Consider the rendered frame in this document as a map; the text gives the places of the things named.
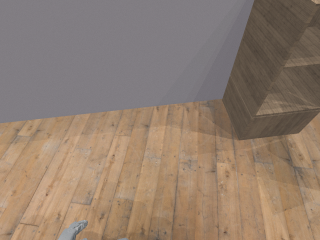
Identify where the left robot hand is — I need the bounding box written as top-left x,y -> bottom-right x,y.
58,220 -> 88,240

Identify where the cupboard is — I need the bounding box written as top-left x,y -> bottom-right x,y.
222,0 -> 320,141

